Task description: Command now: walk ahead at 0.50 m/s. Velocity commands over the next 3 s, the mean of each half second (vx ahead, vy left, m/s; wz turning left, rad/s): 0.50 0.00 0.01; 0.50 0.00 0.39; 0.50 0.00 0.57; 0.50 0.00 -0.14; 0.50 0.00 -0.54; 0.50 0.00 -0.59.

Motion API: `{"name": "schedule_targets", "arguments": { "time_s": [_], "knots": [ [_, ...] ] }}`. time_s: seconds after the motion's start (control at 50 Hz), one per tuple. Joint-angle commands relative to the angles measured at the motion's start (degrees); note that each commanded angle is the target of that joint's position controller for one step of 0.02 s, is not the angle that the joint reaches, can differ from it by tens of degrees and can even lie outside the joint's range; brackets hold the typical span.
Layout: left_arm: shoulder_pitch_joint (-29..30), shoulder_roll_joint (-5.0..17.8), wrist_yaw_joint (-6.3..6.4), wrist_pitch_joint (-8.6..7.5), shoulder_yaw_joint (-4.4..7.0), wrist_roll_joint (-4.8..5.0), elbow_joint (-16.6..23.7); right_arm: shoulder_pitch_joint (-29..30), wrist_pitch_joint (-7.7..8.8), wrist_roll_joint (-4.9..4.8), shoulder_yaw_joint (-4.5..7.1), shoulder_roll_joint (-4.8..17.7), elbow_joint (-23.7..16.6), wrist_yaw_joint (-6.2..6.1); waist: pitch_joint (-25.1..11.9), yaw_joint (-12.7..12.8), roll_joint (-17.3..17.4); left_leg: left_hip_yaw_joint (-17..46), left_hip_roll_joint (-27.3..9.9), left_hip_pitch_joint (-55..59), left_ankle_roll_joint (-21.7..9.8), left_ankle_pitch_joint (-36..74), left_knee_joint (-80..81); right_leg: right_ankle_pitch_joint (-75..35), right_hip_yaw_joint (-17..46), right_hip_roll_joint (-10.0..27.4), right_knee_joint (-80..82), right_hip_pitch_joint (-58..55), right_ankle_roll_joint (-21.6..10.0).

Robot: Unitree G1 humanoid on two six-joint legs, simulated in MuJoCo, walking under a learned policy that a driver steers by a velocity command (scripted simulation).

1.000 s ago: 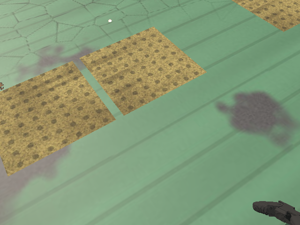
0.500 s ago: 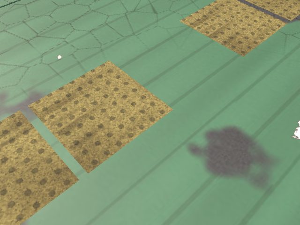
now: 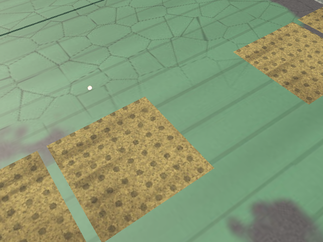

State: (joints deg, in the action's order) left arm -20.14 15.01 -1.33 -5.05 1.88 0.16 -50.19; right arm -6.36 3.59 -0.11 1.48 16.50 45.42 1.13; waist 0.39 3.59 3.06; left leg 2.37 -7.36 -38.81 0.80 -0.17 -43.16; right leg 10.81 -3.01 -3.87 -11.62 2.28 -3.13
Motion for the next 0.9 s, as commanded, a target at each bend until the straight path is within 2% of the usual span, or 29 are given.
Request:
{"name": "schedule_targets", "arguments": {
  "time_s": [0.02, 0.06, 0.12, 0.14, 0.16, 0.18, 0.2, 0.22, 0.24, 0.26, 0.28, 0.3, 0.32, 0.36, 0.42, 0.46, 0.54, 0.6, 0.66, 0.68, 0.7, 0.72, 0.74, 0.76, 0.78, 0.8, 0.82, 0.86, 0.9],
  "knots": [
    [-0.7, 10.9, 0.49, -0.23, 2.63, 0.64, 1.6, 6.2, 1.07, -0.46, 0.24, 2.6, -5.0, 0.25, 3.8, 0.6, -5.8, -1.6, 1.4, 1.7, -0.2, 4.0, 7.7, -11.8, 6.7, 15.6, 4.8, 2.1, -8.9],
    [-2.2, 10.9, 0.71, 0.49, 2.81, 0.94, 0.2, 8.5, 1.25, -0.55, 0.33, 2.9, -6.3, 0.76, 4.2, 1.0, -5.9, -1.4, 2.1, 1.4, -1.1, 2.2, 10.6, -12.6, 7.3, 17.5, 3.4, -1.8, -8.4],
    [-1.4, 11.3, 1.17, 1.46, 3.24, 1.09, -0.7, 6.6, 1.55, -0.67, 1.04, 4.7, -6.4, 1.58, 2.5, -1.3, -7.3, -1.9, 3.5, 5.5, -3.5, -2.9, 13.6, -18.6, 7.7, 19.1, -1.0, -6.2, -6.7],
    [0.2, 12.0, 1.33, 1.81, 3.47, 0.98, -0.6, 3.2, 1.66, -0.76, 1.74, 5.9, -5.5, 1.59, 0.6, -3.6, -7.9, -3.1, 4.9, 10.9, -4.6, -4.4, 14.6, -26.6, 7.1, 18.6, -5.1, -6.2, -5.7],
    [1.1, 11.4, 1.69, 2.13, 3.19, 0.89, -0.2, -4.6, 1.58, -0.22, 3.05, 8.1, -2.8, 1.26, -4.8, -7.4, -6.8, -5.1, 7.0, 22.0, -5.9, -3.4, 15.8, -33.7, 4.8, 16.0, -14.1, -4.6, -4.2],
    [0.6, 9.2, 1.98, 2.21, 2.16, -0.02, 0.7, -14.8, 1.31, 0.08, 4.43, 11.2, -0.1, 0.69, -12.8, -11.1, -3.7, 0.0, 2.2, 38.8, -8.3, -2.3, 13.5, -26.3, 2.6, 12.8, -28.6, 4.1, -2.2],
    [-6.0, 2.5, 1.5, 1.09, 0.11, -0.62, 1.9, -20.0, 0.69, 0.54, 5.78, 17.0, 1.1, 0.25, -20.1, -8.9, 10.2, 25.5, -11.6, 60.7, -17.4, -10.7, 16.7, 1.3, 0.6, 2.8, -50.8, 28.1, 2.3],
    [-5.0, 4.7, 1.15, -0.33, 0.44, 0.24, 0.7, -21.0, 0.55, -0.12, 4.55, 12.5, 1.3, 0.41, -22.5, -10.4, 10.6, 39.6, -14.5, 62.2, -19.8, -19.1, 25.2, 23.0, 8.9, 1.0, -60.0, 36.6, 2.3],
    [-0.5, 9.2, 0.67, -1.22, 1.75, 2.12, 2.0, -16.4, 0.68, -0.26, 3.59, 9.9, 0.8, 0.33, -13.1, -9.8, 6.3, 32.6, -13.0, 55.0, -17.2, -22.9, 26.7, 19.8, 9.7, 4.5, -63.4, 42.0, 1.2],
    [3.1, 9.3, 0.92, -1.62, 1.77, 2.47, 3.1, -11.6, 0.82, -0.22, 3.07, 8.1, -0.5, 0.29, -7.5, -8.2, 2.8, 25.8, -11.0, 46.7, -15.5, -20.4, 28.1, 14.2, 7.8, 7.9, -61.5, 41.8, 0.5],
    [5.1, 8.8, 1.24, -1.51, 1.95, 1.66, 3.5, -7.9, 1.12, 0.22, 2.63, 6.5, -1.0, 0.35, -3.0, -6.5, 0.8, 20.6, -9.1, 38.4, -14.7, -16.0, 30.1, 9.8, 7.0, 10.1, -58.0, 39.6, 0.7],
    [4.6, 8.3, 1.52, -0.92, 2.24, 0.98, 3.2, -5.9, 1.51, 0.82, 2.09, 4.8, -1.2, 0.43, -1.6, -4.6, 1.8, 16.5, -7.0, 33.2, -13.6, -11.6, 31.9, 6.6, 7.5, 11.8, -55.0, 35.7, 0.9],
    [3.3, 7.1, 1.59, -0.25, 2.13, 0.7, 2.8, -5.3, 1.71, 0.99, 2.03, 4.5, -1.0, 0.52, -1.5, -3.5, 2.8, 14.1, -5.9, 30.3, -13.5, -9.3, 33.5, 4.8, 7.4, 12.2, -53.6, 32.7, 1.3],
    [2.8, 5.4, 1.84, 0.84, 1.94, 0.36, 2.7, -6.1, 2.37, 0.59, 2.28, 5.4, -0.1, 0.48, -0.8, -2.7, 2.1, 10.0, -5.1, 28.0, -14.3, -4.1, 35.5, 2.0, 6.7, 12.6, -50.8, 32.2, 2.3],
    [8.7, 5.6, 1.94, 1.27, 2.07, 0.01, 4.9, -8.8, 2.53, 0.63, 2.66, 6.9, 1.5, -0.29, 1.1, -3.8, -0.5, 5.8, -4.6, 29.0, -14.4, 1.8, 36.9, -6.4, 6.4, 12.7, -42.2, 36.4, 4.0],
    [11.5, 4.4, 1.58, 0.89, 1.74, -0.07, 5.7, -9.8, 2.23, 0.08, 2.73, 7.4, 2.3, -0.7, 1.6, -4.7, 0.3, 2.8, -3.1, 29.7, -13.2, 3.2, 37.0, -12.6, 5.6, 12.0, -34.3, 35.8, 4.1],
    [20.6, 3.4, 0.76, -0.01, 1.22, 0.29, 8.6, -15.4, 1.47, -0.9, 3.0, 8.3, 4.8, -1.18, 3.5, -7.9, -0.7, 3.6, -3.1, 32.8, -12.6, 1.2, 36.0, -17.4, 4.4, 9.2, -22.6, 34.1, 4.3],
    [24.5, 4.2, -0.26, -0.74, 1.32, 0.94, 10.4, -17.4, 0.38, -1.27, 3.55, 8.8, 5.9, -1.67, 4.1, -8.2, -0.5, 6.3, -5.5, 38.0, -12.4, 2.4, 32.3, -14.9, 5.5, 8.0, -17.6, 34.6, 3.7],
    [22.0, 6.5, -0.78, -1.46, 2.07, 0.71, 10.3, -16.5, -0.33, -1.37, 4.3, 9.6, 5.8, -2.27, 2.4, -5.8, 1.2, 8.9, -6.6, 39.5, -10.8, 6.6, 27.5, -9.7, 5.4, 6.5, -14.4, 27.6, 2.2],
    [17.8, 7.7, -0.6, -1.66, 2.79, 0.47, 9.2, -15.8, -0.43, -1.27, 4.27, 9.6, 5.6, -2.3, -0.1, -3.5, 2.1, 8.4, -5.5, 38.8, -10.1, 12.5, 23.2, -8.9, 4.1, 5.4, -13.4, 20.8, 1.2],
    [9.5, 10.2, 0.04, -1.87, 4.16, 0.19, 7.2, -15.3, -0.37, -0.86, 3.72, 8.0, 5.1, -2.21, -6.1, 0.1, 1.5, 6.3, -1.9, 35.2, -8.4, 14.8, 14.0, -9.6, 3.7, 5.9, -13.7, 8.0, -0.6],
    [-0.6, 14.0, 0.78, -1.77, 5.23, -0.73, 6.1, -14.3, -0.26, 0.15, 2.39, 4.6, 3.1, -2.17, -15.4, 4.2, -3.9, 3.2, 2.8, 23.5, -5.7, 2.2, -3.5, -10.5, 13.9, 16.2, -16.8, -9.9, -4.3],
    [-3.5, 17.3, 0.69, -0.94, 6.05, -0.32, 4.6, -22.1, 0.81, -0.84, 0.6, -1.9, 2.0, -1.86, -23.2, 0.6, -20.2, -0.2, 10.6, 1.4, -2.4, -31.1, -22.5, -0.6, 37.8, 29.2, -12.3, -28.5, -12.6],
    [-3.2, 11.1, 0.78, -0.68, 4.51, -0.1, 5.3, -19.5, 1.24, -2.07, 1.97, 4.3, 2.8, -1.86, -20.6, 2.4, -15.4, 5.6, 7.5, -3.9, -2.5, -33.6, -29.7, 8.5, 41.4, 27.7, -7.8, -24.9, -11.2],
    [0.9, 8.3, 1.03, -0.75, 3.67, 0.08, 5.9, -14.3, 1.28, -2.71, 3.13, 7.8, 1.2, -1.85, -12.4, 2.4, -11.8, 4.9, 4.9, -6.6, -3.0, -28.6, -30.9, 9.0, 32.2, 25.7, -6.5, -17.4, -8.5],
    [4.7, 7.2, 1.03, -0.73, 3.22, -0.16, 6.2, -11.7, 1.03, -2.38, 3.23, 7.2, 0.7, -2.05, -8.0, 0.7, -8.0, 3.6, 2.5, -4.7, -2.8, -24.1, -29.8, 4.8, 26.2, 23.7, -4.6, -9.3, -7.4],
    [7.5, 6.0, 0.88, -0.79, 2.91, -0.6, 6.2, -11.2, 0.57, -1.49, 3.47, 6.7, 0.4, -1.91, -4.8, -1.1, -8.5, 3.7, 0.8, -2.4, -2.7, -21.0, -27.7, 2.1, 21.9, 22.4, -2.4, -2.4, -7.4],
    [10.7, 5.0, 0.76, -1.24, 2.84, -0.89, 6.0, -12.9, -0.98, -1.7, 3.53, 4.2, 0.5, -1.52, -1.8, -4.0, -10.1, 3.6, -1.2, 2.9, -2.3, -18.2, -25.1, -0.7, 14.7, 20.1, 1.9, 5.6, -7.0],
    [11.5, 5.7, 0.66, -1.72, 3.3, -0.67, 5.8, -12.1, -2.17, -1.65, 3.41, 2.8, -0.5, -1.5, -0.2, -4.8, -8.3, 3.3, -1.8, 2.0, -1.4, -15.9, -23.0, -5.2, 9.9, 20.1, 3.9, 7.6, -7.7]
  ]
}}
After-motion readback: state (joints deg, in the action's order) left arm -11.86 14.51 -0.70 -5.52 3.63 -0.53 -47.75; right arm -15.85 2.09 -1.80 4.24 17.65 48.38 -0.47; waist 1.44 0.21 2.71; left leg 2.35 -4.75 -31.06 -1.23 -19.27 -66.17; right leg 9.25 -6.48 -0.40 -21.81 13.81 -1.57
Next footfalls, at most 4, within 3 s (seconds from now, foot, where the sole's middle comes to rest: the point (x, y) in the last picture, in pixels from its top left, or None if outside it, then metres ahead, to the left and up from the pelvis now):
0.18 left None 0.28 0.15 -0.78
0.70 right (201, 222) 0.58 -0.08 -0.78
1.22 left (129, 180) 0.77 0.25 -0.78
1.76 right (142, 121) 1.14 0.23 -0.78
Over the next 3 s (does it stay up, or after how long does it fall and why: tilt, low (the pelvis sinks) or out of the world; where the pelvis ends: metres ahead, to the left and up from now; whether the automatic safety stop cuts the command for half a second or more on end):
stays up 1.59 0.36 0.00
